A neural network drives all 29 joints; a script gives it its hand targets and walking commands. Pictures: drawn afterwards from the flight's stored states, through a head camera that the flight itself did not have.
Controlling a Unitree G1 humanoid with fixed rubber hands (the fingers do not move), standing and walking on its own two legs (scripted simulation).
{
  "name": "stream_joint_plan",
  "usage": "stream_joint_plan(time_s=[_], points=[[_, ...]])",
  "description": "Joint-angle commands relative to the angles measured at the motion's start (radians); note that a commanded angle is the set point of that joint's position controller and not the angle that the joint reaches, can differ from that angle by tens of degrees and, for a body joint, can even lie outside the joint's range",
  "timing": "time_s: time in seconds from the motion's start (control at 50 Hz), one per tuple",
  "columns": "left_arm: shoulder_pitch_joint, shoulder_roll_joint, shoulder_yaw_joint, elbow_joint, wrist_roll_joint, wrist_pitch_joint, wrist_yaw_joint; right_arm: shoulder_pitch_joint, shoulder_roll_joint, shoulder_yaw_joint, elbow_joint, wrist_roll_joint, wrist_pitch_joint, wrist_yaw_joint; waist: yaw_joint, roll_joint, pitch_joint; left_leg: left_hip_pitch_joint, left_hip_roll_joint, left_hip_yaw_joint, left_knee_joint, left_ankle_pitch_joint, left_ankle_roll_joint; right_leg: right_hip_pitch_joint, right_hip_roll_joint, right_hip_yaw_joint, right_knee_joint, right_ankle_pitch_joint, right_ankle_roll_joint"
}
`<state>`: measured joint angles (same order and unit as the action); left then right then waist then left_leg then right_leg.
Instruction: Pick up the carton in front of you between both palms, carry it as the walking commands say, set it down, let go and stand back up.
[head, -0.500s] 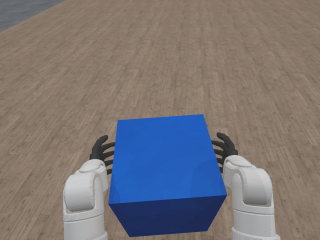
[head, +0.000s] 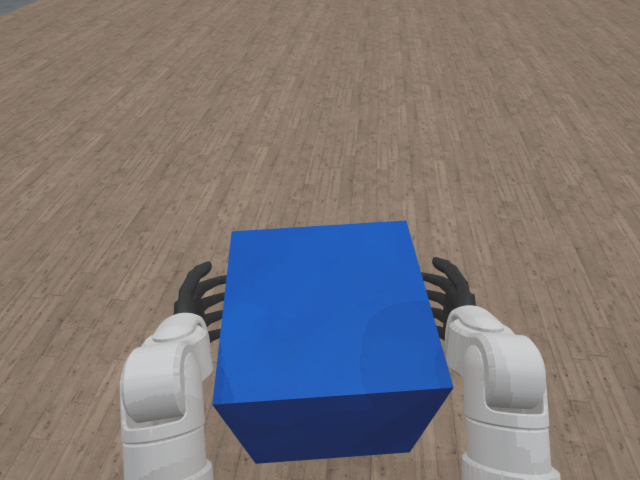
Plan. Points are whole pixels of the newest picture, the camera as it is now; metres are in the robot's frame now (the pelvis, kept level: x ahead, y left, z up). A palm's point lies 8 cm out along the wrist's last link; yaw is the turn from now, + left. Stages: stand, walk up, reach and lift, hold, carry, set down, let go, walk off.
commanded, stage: carry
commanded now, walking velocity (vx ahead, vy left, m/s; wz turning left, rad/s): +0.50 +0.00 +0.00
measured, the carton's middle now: (326, 349) +0.27 +0.00 +0.03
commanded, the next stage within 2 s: none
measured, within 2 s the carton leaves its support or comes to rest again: neither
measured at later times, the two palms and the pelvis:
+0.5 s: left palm (247, 159) +0.60 +0.12 +0.10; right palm (417, 161) +0.60 -0.18 +0.09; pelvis +0.33 -0.04 +0.00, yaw +2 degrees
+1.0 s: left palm (246, 97) +0.83 +0.14 +0.10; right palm (386, 94) +0.83 -0.16 +0.11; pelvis +0.56 -0.01 +0.02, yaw +0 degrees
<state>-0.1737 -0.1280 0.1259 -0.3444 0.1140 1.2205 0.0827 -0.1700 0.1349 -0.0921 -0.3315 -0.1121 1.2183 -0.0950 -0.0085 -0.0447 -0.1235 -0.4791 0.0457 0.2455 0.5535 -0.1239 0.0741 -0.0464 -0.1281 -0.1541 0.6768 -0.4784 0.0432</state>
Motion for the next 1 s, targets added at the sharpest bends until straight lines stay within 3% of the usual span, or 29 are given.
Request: stream_joint_plan(time_s=[0.0, 0.02, 0.04, 0.06, 0.1, 0.14, 0.22, 0.32, 0.36, 0.4, 0.42, 0.44, 0.46, 0.48, 0.5, 0.52, 0.54, 0.58, 0.66, 0.72, 0.78, 0.8, 0.82, 0.84, 0.86, 0.88, 0.92, 0.98], points=[[-0.468, -0.847, -0.733, -0.049, -0.41, 0.027, -0.256, -0.419, 0.854, 0.665, -0.025, 0.399, 0.009, 0.26, -0.015, 0.308, -0.285, 0.783, 0.389, -0.692, -0.302, 0.061, 0.17, -0.675, 0.095, 0.105, 0.629, -0.012, -0.026], [-0.479, -0.879, -0.739, -0.042, -0.413, 0.017, -0.26, -0.443, 0.895, 0.676, -0.038, 0.408, 0.001, 0.262, -0.019, 0.219, -0.29, 0.726, 0.358, -0.599, -0.268, 0.168, 0.156, -0.68, 0.049, 0.14, 0.647, 0.022, -0.053], [-0.486, -0.909, -0.746, -0.044, -0.418, 0.005, -0.262, -0.467, 0.928, 0.683, -0.055, 0.415, -0.008, 0.265, -0.015, 0.125, -0.272, 0.651, 0.338, -0.507, -0.267, 0.204, 0.11, -0.659, 0.011, 0.151, 0.595, 0.08, -0.061], [-0.481, -0.927, -0.751, -0.044, -0.415, -0.007, -0.26, -0.481, 0.95, 0.691, -0.064, 0.42, -0.016, 0.268, -0.007, 0.094, -0.268, 0.591, 0.316, -0.432, -0.289, 0.167, 0.072, -0.626, -0.013, 0.162, 0.513, 0.139, -0.059], [-0.462, -0.965, -0.76, -0.042, -0.412, -0.025, -0.253, -0.485, 0.964, 0.697, -0.079, 0.43, -0.028, 0.271, -0.005, 0.147, -0.265, 0.531, 0.282, -0.33, -0.335, 0.088, 0.043, -0.57, -0.004, 0.122, 0.407, 0.204, -0.051], [-0.43, -0.969, -0.762, -0.045, -0.398, -0.038, -0.243, -0.459, 0.956, 0.701, -0.088, 0.435, -0.034, 0.278, -0.007, 0.177, -0.241, 0.524, 0.266, -0.265, -0.372, 0.059, 0.047, -0.58, 0.0, 0.088, 0.293, 0.246, -0.036], [-0.411, -0.94, -0.762, -0.075, -0.387, -0.039, -0.229, -0.438, 0.907, 0.702, -0.113, 0.437, -0.032, 0.281, -0.009, 0.185, -0.168, 0.544, 0.219, -0.169, -0.385, 0.135, 0.05, -0.597, 0.02, 0.023, 0.034, 0.354, -0.019], [-0.395, -0.87, -0.746, -0.076, -0.391, -0.002, -0.233, -0.397, 0.836, 0.678, -0.093, 0.402, -0.004, 0.267, -0.015, 0.201, -0.083, 0.566, 0.209, -0.108, -0.366, 0.234, 0.028, -0.531, 0.052, -0.04, -0.149, 0.463, -0.046], [-0.402, -0.85, -0.735, -0.064, -0.394, 0.011, -0.239, -0.399, 0.822, 0.675, -0.083, 0.391, 0.007, 0.264, -0.014, 0.207, -0.066, 0.581, 0.209, -0.087, -0.314, 0.306, 0.006, -0.465, 0.059, -0.057, -0.189, 0.453, -0.064], [-0.389, -0.84, -0.72, -0.037, -0.394, 0.019, -0.245, -0.415, 0.815, 0.676, -0.075, 0.388, 0.016, 0.261, 0.012, 0.175, -0.125, 0.517, 0.16, -0.011, -0.09, 0.432, -0.032, -0.213, 0.132, -0.138, -0.24, 0.373, -0.072], [-0.383, -0.836, -0.708, -0.019, -0.39, 0.02, -0.248, -0.422, 0.807, 0.677, -0.071, 0.388, 0.02, 0.26, 0.027, 0.109, -0.189, 0.386, 0.128, -0.006, 0.1, 0.348, -0.057, 0.002, 0.095, -0.082, -0.225, 0.316, -0.074], [-0.385, -0.819, -0.693, -0.002, -0.38, 0.018, -0.251, -0.449, 0.812, 0.688, -0.085, 0.394, 0.028, 0.258, 0.039, -0.105, -0.281, 0.119, 0.052, -0.03, 0.408, 0.106, -0.105, 0.231, -0.177, 0.34, -0.312, 0.15, -0.172], [-0.372, -0.844, -0.692, 0.034, -0.386, 0.01, -0.256, -0.464, 0.815, 0.697, -0.092, 0.401, 0.032, 0.261, 0.042, -0.312, -0.299, -0.127, -0.074, -0.099, 0.634, -0.321, -0.125, 0.344, -0.314, 0.665, -0.455, 0.306, -0.27], [-0.394, -0.877, -0.7, 0.009, -0.4, 0.005, -0.26, -0.483, 0.846, 0.706, -0.075, 0.407, 0.022, 0.262, 0.03, -0.213, -0.275, -0.181, -0.02, -0.202, 0.747, -0.362, -0.096, 0.317, -0.317, 0.567, -0.421, 0.56, -0.271], [-0.413, -0.919, -0.709, -0.003, -0.411, -0.004, -0.264, -0.493, 0.884, 0.708, -0.075, 0.409, 0.009, 0.265, 0.03, -0.14, -0.284, -0.17, 0.018, -0.232, 0.765, -0.338, -0.074, 0.261, -0.283, 0.446, -0.372, 0.795, -0.255], [-0.432, -0.953, -0.717, -0.017, -0.417, -0.016, -0.267, -0.499, 0.915, 0.714, -0.077, 0.408, -0.006, 0.266, 0.026, -0.045, -0.272, -0.145, 0.056, -0.24, 0.704, -0.291, -0.066, 0.198, -0.252, 0.326, -0.349, 0.909, -0.216], [-0.443, -0.973, -0.724, -0.027, -0.422, -0.026, -0.269, -0.497, 0.943, 0.724, -0.079, 0.413, -0.018, 0.264, 0.021, -0.016, -0.275, -0.108, 0.078, -0.241, 0.608, -0.241, -0.069, 0.153, -0.226, 0.243, -0.368, 0.898, -0.177], [-0.438, -0.987, -0.73, -0.056, -0.432, -0.04, -0.272, -0.471, 0.977, 0.735, -0.091, 0.407, -0.038, 0.255, 0.015, -0.067, -0.282, -0.04, 0.055, -0.189, 0.454, -0.196, -0.079, 0.115, -0.183, 0.142, -0.391, 0.892, -0.142], [-0.376, -0.953, -0.73, -0.076, -0.431, -0.047, -0.281, -0.396, 0.967, 0.746, -0.108, 0.383, -0.057, 0.233, 0.012, -0.111, -0.275, 0.021, 0.008, -0.123, 0.162, -0.129, -0.099, 0.107, -0.137, 0.006, -0.361, 1.033, -0.15], [-0.353, -0.91, -0.721, -0.095, -0.419, -0.041, -0.278, -0.42, 0.93, 0.751, -0.159, 0.395, -0.047, 0.229, 0.022, -0.138, -0.252, 0.067, -0.012, -0.089, 0.03, 0.004, -0.099, 0.097, -0.127, -0.029, -0.338, 1.031, -0.143], [-0.343, -0.871, -0.71, -0.083, -0.393, -0.024, -0.267, -0.414, 0.886, 0.74, -0.152, 0.4, -0.02, 0.24, 0.016, -0.091, -0.219, 0.196, -0.007, -0.056, -0.163, 0.208, -0.097, 0.045, -0.091, -0.057, -0.252, 0.849, -0.104], [-0.345, -0.856, -0.706, -0.074, -0.385, -0.017, -0.265, -0.408, 0.869, 0.731, -0.143, 0.399, -0.01, 0.246, 0.011, -0.058, -0.2, 0.274, 0.011, -0.06, -0.245, 0.313, -0.098, 0.001, -0.073, -0.054, -0.215, 0.756, -0.074], [-0.346, -0.843, -0.702, -0.058, -0.375, -0.011, -0.262, -0.409, 0.849, 0.719, -0.133, 0.398, 0.001, 0.252, 0.011, -0.025, -0.209, 0.404, 0.084, -0.112, -0.222, 0.458, -0.091, -0.09, -0.062, -0.045, -0.175, 0.618, -0.047], [-0.357, -0.834, -0.709, -0.055, -0.372, 0.001, -0.258, -0.414, 0.83, 0.704, -0.105, 0.393, 0.008, 0.256, 0.014, 0.083, -0.26, 0.55, 0.203, -0.216, -0.102, 0.836, -0.036, -0.188, -0.02, -0.018, -0.119, 0.393, -0.012], [-0.371, -0.825, -0.715, -0.055, -0.374, 0.015, -0.255, -0.392, 0.834, 0.687, -0.051, 0.389, 0.01, 0.261, 0.007, 0.174, -0.302, 0.634, 0.267, -0.289, -0.066, 0.913, 0.045, -0.255, -0.001, 0.035, -0.117, 0.207, 0.002], [-0.387, -0.826, -0.72, -0.051, -0.379, 0.023, -0.256, -0.371, 0.847, 0.674, -0.013, 0.383, 0.007, 0.264, 0.006, 0.221, -0.298, 0.596, 0.272, -0.32, -0.101, 0.841, 0.069, -0.256, 0.016, 0.042, -0.136, 0.118, 0.006], [-0.429, -0.867, -0.739, -0.03, -0.397, 0.022, -0.264, -0.391, 0.889, 0.667, 0.017, 0.379, 0.002, 0.267, 0.013, 0.191, -0.278, 0.564, 0.22, -0.268, -0.098, 0.803, 0.046, -0.211, 0.024, 0.048, -0.254, 0.161, 0.005], [-0.472, -0.91, -0.759, -0.032, -0.426, 0.008, -0.269, -0.416, 0.925, 0.669, 0.005, 0.379, -0.012, 0.262, 0.008, 0.159, -0.295, 0.54, 0.164, -0.2, -0.029, 0.845, 0.006, -0.132, 0.027, 0.034, -0.282, 0.408, 0.008]])
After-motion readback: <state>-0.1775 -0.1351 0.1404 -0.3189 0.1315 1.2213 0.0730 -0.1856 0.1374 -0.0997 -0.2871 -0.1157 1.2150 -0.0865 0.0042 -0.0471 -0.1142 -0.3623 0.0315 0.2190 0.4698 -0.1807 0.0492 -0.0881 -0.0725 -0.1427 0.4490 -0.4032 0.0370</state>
